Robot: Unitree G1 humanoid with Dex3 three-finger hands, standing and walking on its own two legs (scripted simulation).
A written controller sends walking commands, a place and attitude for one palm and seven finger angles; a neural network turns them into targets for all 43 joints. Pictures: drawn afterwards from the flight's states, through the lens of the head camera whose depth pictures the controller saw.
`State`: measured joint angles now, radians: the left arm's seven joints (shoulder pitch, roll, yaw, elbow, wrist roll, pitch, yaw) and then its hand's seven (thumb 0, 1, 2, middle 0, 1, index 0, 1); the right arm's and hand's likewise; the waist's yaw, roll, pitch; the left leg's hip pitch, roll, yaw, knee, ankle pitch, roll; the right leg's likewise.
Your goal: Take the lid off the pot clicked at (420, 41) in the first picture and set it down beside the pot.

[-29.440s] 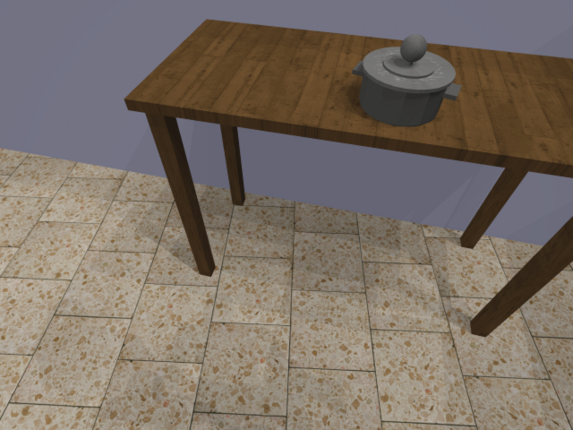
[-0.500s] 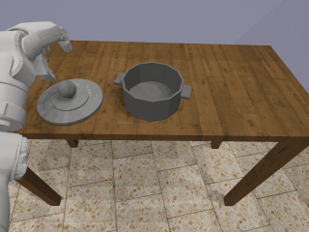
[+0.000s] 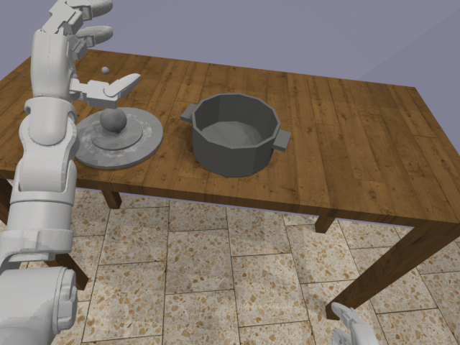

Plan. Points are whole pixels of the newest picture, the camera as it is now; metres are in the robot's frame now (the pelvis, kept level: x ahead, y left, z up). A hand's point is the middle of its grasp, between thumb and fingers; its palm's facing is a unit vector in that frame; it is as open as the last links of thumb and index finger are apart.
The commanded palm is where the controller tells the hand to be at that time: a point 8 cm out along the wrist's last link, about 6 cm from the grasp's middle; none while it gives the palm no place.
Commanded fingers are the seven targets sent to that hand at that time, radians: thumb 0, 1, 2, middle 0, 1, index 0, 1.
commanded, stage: draw the hand back to the body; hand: left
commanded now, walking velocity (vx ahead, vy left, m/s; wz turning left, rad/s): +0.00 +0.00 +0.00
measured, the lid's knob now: (113, 119) +0.51 +0.27 +0.09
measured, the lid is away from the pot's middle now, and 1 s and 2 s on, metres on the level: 0.26 0.26 0.26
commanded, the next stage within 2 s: step back with the hand held close in 1.44 s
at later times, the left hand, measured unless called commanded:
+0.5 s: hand (98, 105) +0.33 +0.19 +0.27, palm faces +0.42 -0.87 -0.24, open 8.4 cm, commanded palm +0.28 +0.23 +0.26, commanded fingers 0.00 0.83 0.89 -0.22 -0.33 -0.22 -0.33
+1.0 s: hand (56, 166) +0.24 +0.20 +0.26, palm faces +0.47 -0.85 -0.25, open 7.4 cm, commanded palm +0.18 +0.24 +0.26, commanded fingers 0.00 0.90 0.90 -0.20 -0.30 -0.20 -0.30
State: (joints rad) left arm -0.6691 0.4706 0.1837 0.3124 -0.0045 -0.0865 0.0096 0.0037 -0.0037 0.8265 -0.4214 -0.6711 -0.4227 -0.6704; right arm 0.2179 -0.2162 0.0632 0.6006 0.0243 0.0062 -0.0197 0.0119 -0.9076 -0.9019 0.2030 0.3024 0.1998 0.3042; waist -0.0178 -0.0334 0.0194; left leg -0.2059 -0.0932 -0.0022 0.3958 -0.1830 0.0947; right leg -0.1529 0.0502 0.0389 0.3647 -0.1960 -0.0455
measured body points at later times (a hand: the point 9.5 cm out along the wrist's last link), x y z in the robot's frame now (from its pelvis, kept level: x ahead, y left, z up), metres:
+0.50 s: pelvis +0.02 -0.06 +0.00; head +0.01 -0.07 +0.45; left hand +0.30 +0.24 +0.28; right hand +0.21 -0.30 -0.08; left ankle +0.01 +0.05 -0.74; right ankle -0.01 -0.12 -0.74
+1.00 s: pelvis +0.01 -0.05 +0.00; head -0.02 -0.06 +0.45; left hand +0.21 +0.25 +0.27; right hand +0.20 -0.27 -0.08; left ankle +0.01 +0.05 -0.74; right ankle -0.01 -0.12 -0.74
